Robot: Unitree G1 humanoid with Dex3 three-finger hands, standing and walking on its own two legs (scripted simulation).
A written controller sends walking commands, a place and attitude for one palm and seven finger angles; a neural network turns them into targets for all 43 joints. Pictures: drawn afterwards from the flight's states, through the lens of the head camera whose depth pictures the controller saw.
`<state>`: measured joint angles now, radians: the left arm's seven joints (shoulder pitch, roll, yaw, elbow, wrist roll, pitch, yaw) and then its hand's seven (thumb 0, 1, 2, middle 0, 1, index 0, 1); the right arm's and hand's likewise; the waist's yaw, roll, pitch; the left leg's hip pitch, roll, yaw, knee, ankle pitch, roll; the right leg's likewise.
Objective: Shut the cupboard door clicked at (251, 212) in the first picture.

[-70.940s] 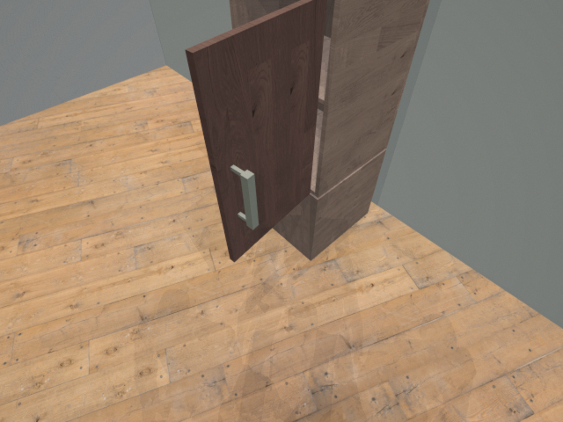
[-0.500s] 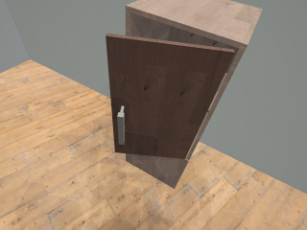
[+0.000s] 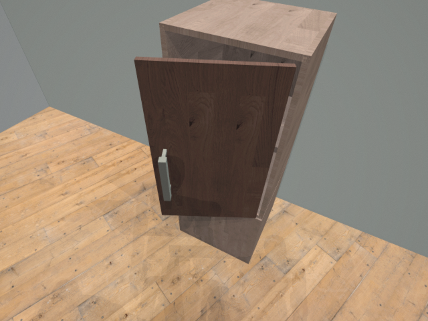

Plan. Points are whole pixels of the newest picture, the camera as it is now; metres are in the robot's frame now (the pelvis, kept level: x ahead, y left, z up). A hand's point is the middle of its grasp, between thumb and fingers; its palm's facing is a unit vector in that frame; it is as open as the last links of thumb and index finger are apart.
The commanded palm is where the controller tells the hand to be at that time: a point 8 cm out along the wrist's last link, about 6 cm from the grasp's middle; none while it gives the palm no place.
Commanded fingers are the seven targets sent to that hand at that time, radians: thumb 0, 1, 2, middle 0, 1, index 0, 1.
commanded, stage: come to a stop and stand still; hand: left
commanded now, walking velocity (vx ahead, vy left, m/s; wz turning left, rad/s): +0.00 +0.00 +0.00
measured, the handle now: (166, 175) +0.54 +0.17 -0.11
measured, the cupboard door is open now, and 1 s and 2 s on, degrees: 26 26 26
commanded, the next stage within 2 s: look again from close up in 0.10 s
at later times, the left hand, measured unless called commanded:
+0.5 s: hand out of the picture +0.03 +0.23 -0.19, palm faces +0.01 -0.98 -0.22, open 7.4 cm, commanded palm none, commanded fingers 0.00 0.90 0.90 -0.20 -0.30 -0.20 -0.30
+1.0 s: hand out of the picture +0.03 +0.21 -0.19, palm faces -0.02 -0.98 -0.19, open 7.3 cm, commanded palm none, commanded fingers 0.00 0.90 0.90 -0.20 -0.30 -0.20 -0.30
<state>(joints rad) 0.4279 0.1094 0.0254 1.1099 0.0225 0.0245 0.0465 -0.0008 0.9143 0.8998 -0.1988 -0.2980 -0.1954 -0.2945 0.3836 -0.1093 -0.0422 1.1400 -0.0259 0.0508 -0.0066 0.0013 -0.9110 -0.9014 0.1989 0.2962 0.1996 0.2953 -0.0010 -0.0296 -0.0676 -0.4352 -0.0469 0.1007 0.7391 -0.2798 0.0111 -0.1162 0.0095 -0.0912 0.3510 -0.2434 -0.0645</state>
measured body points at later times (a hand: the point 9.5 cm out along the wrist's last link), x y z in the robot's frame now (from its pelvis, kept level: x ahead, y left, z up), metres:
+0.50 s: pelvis +0.03 +0.06 -0.02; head +0.05 +0.05 +0.43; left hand +0.03 +0.28 -0.17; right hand +0.01 -0.15 -0.18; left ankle +0.02 +0.12 -0.75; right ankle -0.03 -0.08 -0.75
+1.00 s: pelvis +0.03 +0.04 -0.02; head +0.05 +0.04 +0.43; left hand +0.04 +0.27 -0.18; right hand +0.04 -0.19 -0.17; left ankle +0.02 +0.12 -0.75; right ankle -0.03 -0.08 -0.75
